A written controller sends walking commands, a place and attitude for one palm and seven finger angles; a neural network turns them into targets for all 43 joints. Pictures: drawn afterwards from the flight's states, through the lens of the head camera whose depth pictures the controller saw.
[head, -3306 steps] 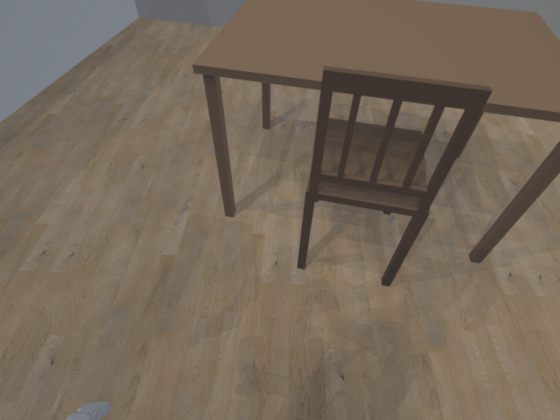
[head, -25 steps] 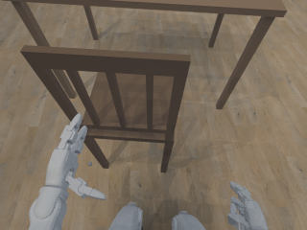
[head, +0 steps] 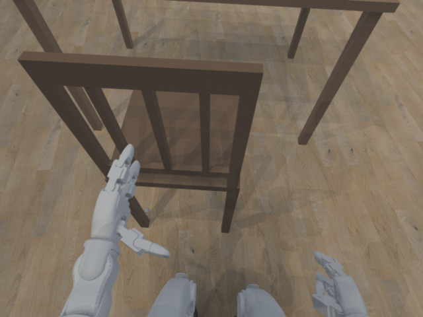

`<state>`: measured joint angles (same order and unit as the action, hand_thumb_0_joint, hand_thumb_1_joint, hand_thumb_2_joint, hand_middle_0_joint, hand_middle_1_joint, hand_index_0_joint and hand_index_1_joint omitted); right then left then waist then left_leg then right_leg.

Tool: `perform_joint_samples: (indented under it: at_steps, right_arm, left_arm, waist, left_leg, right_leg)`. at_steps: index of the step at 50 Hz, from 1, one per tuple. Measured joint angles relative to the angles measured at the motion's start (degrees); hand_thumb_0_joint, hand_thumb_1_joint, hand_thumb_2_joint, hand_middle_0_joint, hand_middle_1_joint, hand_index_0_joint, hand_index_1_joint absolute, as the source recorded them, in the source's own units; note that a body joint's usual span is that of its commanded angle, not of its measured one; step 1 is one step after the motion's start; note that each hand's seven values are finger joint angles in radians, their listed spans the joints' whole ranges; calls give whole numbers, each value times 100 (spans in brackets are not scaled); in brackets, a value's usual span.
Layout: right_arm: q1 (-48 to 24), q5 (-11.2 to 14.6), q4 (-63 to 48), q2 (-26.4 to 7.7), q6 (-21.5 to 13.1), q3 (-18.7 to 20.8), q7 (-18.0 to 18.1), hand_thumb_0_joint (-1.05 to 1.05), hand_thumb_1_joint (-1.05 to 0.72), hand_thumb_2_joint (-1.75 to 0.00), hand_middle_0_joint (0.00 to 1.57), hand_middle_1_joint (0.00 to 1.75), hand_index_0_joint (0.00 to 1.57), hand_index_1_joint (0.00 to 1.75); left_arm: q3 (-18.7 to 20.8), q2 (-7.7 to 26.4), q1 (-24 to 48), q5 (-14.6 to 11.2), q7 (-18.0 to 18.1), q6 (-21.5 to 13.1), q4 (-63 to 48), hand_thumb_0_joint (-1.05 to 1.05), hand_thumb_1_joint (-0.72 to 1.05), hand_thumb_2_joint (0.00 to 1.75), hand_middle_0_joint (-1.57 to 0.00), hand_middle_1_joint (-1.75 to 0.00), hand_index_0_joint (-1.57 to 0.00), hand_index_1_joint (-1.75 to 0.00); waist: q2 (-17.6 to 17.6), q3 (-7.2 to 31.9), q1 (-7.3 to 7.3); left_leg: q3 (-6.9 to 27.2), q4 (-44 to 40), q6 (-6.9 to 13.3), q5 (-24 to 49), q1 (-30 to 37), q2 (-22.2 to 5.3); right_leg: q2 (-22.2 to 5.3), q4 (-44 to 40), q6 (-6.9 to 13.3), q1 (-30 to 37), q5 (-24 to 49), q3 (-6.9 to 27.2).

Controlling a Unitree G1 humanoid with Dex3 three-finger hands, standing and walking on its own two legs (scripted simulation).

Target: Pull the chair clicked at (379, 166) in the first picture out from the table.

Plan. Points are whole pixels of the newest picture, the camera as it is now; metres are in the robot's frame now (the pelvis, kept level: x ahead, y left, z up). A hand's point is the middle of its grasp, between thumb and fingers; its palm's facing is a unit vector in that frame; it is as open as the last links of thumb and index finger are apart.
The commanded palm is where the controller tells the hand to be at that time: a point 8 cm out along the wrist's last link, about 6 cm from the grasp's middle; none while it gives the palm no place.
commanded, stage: aim the fingers beside a spindle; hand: left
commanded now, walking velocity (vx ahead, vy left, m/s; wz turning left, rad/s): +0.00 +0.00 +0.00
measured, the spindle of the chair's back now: (160, 134) +0.47 +0.13 +0.02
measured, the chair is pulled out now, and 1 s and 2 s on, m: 0.30 0.30 0.30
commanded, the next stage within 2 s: push the fingers through the gap in 0.88 s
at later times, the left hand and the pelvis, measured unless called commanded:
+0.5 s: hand (158, 200) +0.32 +0.12 +0.01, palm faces -0.04 -1.00 -0.02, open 16.9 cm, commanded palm +0.30 +0.17 +0.01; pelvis +0.00 +0.00 -0.01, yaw -1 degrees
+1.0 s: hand (159, 206) +0.31 +0.12 +0.01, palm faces -0.05 -1.00 -0.01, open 16.9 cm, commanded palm +0.30 +0.17 +0.01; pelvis +0.00 +0.00 -0.01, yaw +0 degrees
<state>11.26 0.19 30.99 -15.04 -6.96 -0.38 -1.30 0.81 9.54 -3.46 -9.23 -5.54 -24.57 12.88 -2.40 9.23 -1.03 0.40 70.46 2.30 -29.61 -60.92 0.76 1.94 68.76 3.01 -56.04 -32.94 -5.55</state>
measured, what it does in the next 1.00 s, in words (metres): stands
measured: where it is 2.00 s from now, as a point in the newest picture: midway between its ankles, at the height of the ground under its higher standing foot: outside the picture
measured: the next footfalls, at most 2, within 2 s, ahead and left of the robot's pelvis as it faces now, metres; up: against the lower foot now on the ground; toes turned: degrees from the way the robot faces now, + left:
none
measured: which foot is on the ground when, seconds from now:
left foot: down 0.00-1.00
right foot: down 0.00-1.00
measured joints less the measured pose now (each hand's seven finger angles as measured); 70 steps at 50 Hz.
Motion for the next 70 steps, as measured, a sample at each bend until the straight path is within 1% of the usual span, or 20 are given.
perform_joint_samples:
  at_steps: [7, 14, 18, 21, 25, 29, 35, 39, 45, 48, 51, 56, 62, 66, 70]
  right_arm:
    - [-27, -25, -1, 25, 132, -8, -37, 1, -91, -89, 21, 30, 20, 30]
    - [5, -44, 3, 48, 274, -5, -102, 1, -91, -89, 21, 30, 20, 30]
    - [-3, -57, 2, 54, 357, -4, -117, 1, -91, -89, 21, 30, 20, 30]
    - [-12, -63, -2, 57, 406, 4, -126, 1, -91, -89, 21, 30, 20, 30]
    - [3, -47, -8, 59, 457, 17, -134, 1, -91, -89, 21, 30, 20, 30]
    - [19, -21, -17, 45, 472, 22, -138, 1, -91, -89, 21, 30, 20, 30]
    - [-44, -21, -25, 31, 436, 23, -108, 1, -91, -89, 21, 30, 20, 30]
    - [-108, -32, -24, 32, 427, 19, -98, 1, -91, -89, 21, 30, 20, 30]
    - [-116, -26, -52, 43, 456, 14, -109, 1, -91, -89, 20, 30, 20, 30]
    - [-87, -13, -69, 48, 466, 8, -118, 1, -91, -89, 21, 30, 20, 30]
    - [-72, -11, -67, 48, 465, -13, -109, 1, -91, -89, 21, 30, 20, 30]
    - [-99, -46, 7, 41, 440, -27, -85, 1, -91, -89, 21, 30, 20, 30]
    - [-83, -49, 81, 29, 465, -13, -87, 1, -91, -89, 21, 30, 20, 30]
    - [-14, -42, 100, 12, 486, 13, -102, 1, -91, -89, 21, 30, 20, 30]
    - [47, -43, 128, 7, 514, 21, -115, 1, -91, -89, 21, 30, 20, 30]
  left_arm:
    - [-85, -78, 381, 107, 183, 22, 296, -1, -50, 31, -6, -8, -6, -8]
    - [-215, -192, 573, 213, 359, -37, 460, -1, -50, 31, -6, -8, -6, -8]
    - [-224, -215, 676, 281, 448, -51, 587, -1, -50, 31, -6, -8, -6, -8]
    - [-198, -202, 679, 284, 491, -70, 567, -1, -50, 31, -6, -8, -7, -8]
    - [-155, -174, 591, 234, 484, -100, 481, -1, -50, 31, -6, -8, -7, -8]
    - [-203, -184, 457, 191, 439, -124, 430, -1, -50, 31, -6, -8, -6, -8]
    - [-311, -208, 391, 229, 442, -190, 433, -1, -50, 31, -6, -8, -6, -8]
    - [-290, -196, 476, 255, 464, -226, 468, -1, -50, 30, -6, -8, -6, -8]
    - [-220, -172, 570, 219, 437, -147, 503, -1, -50, 31, -6, -8, -6, -8]
    - [-251, -187, 518, 193, 409, -126, 474, -1, -50, 31, -6, -8, -6, -8]
    - [-293, -199, 511, 227, 408, -144, 510, -1, -50, 31, -6, -8, -6, -8]
    - [-242, -172, 783, 276, 468, -191, 725, -1, -50, 30, -6, -8, -6, -8]
    - [-44, -90, 1197, 215, 437, -140, 985, -1, -50, 30, -6, -8, -6, -8]
    - [-46, -94, 1312, 184, 405, -64, 1042, -1, -50, 31, -6, -8, -6, -8]
    - [-80, -165, 1380, 211, 430, -84, 1180, -1, -50, 31, -6, -8, -6, -8]
  waist:
    - [7, 2, -17]
    - [10, 31, -25]
    - [17, 30, -38]
    - [8, 17, -41]
    - [1, 13, -21]
    - [-14, 23, 6]
    - [-9, 22, 6]
    - [2, 15, 5]
    - [-4, 18, 21]
    - [-13, 22, 23]
    - [-9, 21, 17]
    - [0, 4, -10]
    - [-2, -15, -38]
    - [-29, -12, -50]
    - [-17, 11, -66]
  left_leg:
    - [-25, 107, 13, -24, -154, -1]
    - [-54, 161, 30, -46, -247, 3]
    - [-68, 213, 34, -66, -308, -2]
    - [-78, 231, 36, -77, -321, -10]
    - [-90, 197, 37, -70, -283, -11]
    - [-79, 156, 40, -55, -238, -2]
    - [-49, 198, 36, -60, -266, 6]
    - [-44, 248, 34, -71, -305, 3]
    - [-42, 249, 31, -62, -311, 4]
    - [-42, 219, 33, -51, -284, 8]
    - [-37, 215, 35, -46, -288, 9]
    - [-23, 290, 32, -60, -380, 6]
    - [-25, 318, 32, -66, -436, -3]
    - [-38, 249, 40, -43, -395, 2]
    - [-70, 165, 51, -19, -340, 6]
  right_leg:
    - [-6, 120, -8, -163, -26, 18]
    - [-14, 189, -23, -268, -49, 44]
    - [-11, 246, -25, -335, -67, 55]
    - [-5, 264, -26, -353, -73, 66]
    - [-3, 235, -30, -322, -63, 80]
    - [-9, 189, -34, -269, -51, 71]
    - [-15, 218, -27, -280, -62, 39]
    - [-13, 266, -23, -317, -73, 32]
    - [-14, 269, -21, -323, -66, 30]
    - [-17, 240, -25, -296, -56, 31]
    - [-17, 233, -24, -298, -51, 27]
    - [-16, 301, -18, -382, -68, 10]
    - [-8, 324, -19, -438, -67, 12]
    - [-11, 255, -32, -401, -39, 28]
    - [-15, 189, -47, -363, -13, 64]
